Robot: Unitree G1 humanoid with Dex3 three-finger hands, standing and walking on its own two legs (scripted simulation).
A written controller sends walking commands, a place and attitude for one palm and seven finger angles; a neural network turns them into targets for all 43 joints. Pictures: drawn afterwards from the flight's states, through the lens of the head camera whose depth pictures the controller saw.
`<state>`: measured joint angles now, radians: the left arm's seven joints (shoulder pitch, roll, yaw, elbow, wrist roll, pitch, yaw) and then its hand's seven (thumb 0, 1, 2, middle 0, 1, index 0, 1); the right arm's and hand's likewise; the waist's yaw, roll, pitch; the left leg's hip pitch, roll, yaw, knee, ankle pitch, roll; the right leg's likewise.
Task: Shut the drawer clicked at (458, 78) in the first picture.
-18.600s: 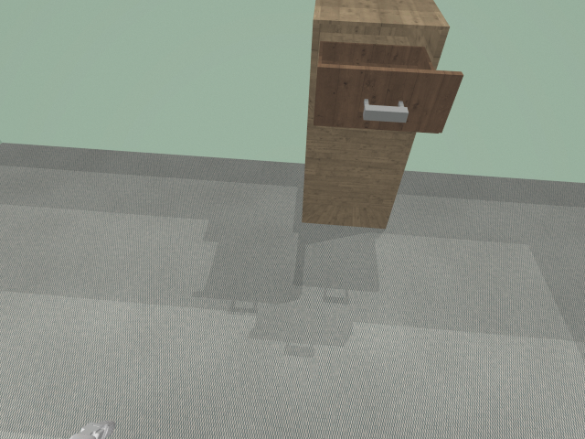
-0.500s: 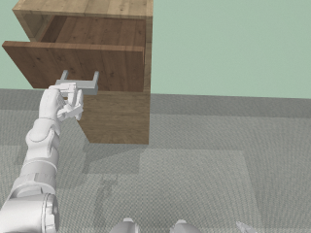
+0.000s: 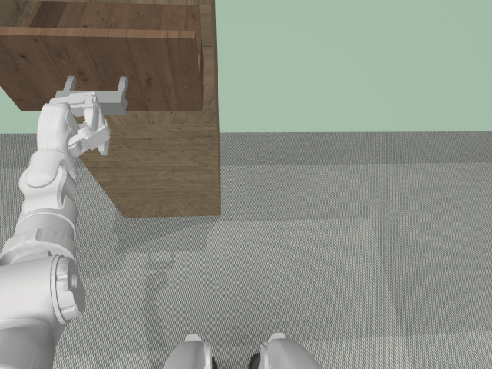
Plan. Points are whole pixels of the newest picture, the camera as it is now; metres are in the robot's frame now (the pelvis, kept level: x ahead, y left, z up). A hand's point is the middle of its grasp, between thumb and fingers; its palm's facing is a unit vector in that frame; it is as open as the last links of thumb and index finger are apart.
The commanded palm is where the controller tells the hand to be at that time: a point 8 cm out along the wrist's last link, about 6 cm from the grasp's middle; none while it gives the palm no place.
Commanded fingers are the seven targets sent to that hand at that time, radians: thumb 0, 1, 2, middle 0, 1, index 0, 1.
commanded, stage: push the drawer shut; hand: left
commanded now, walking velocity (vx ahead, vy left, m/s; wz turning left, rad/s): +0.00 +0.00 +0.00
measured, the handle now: (94, 92) +0.56 +0.24 +0.08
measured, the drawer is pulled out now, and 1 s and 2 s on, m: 0.08 0.00 0.00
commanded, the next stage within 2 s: pull the fist back off the drawer in 1.14 s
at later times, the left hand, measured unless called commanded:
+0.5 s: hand (104, 103) +0.53 +0.21 +0.08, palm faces +0.01 -1.00 -0.04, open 3.1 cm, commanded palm +0.53 +0.25 +0.08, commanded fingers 0.00 0.90 0.90 -1.40 -1.60 -1.40 -1.60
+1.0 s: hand (98, 86) +0.57 +0.23 +0.08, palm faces +0.00 -1.00 -0.04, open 3.1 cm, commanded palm +0.60 +0.24 +0.08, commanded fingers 0.00 0.90 0.90 -1.40 -1.60 -1.40 -1.60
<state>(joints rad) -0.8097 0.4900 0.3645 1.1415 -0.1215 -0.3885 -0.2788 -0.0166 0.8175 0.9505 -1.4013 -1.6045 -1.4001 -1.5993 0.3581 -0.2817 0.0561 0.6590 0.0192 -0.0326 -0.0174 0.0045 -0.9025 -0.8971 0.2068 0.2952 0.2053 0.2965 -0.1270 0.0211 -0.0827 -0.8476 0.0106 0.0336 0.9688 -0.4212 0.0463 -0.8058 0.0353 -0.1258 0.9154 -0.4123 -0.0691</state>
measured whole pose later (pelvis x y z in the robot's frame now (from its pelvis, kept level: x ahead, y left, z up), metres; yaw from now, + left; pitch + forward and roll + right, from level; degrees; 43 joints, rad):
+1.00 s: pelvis +0.00 +0.02 -0.02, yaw -1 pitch +26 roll -6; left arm -1.22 0.76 0.40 1.38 0.00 -0.28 -0.29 -0.02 0.55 0.88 -1.40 -1.60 -1.40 -1.60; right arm 0.46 -0.29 0.10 0.66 -0.03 0.00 0.00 0.00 -0.90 -0.90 0.21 0.30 0.21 0.30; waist -0.25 0.05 -0.08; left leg -1.09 0.03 0.00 1.08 -0.45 0.07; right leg -1.01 0.05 -0.16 0.96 -0.40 -0.05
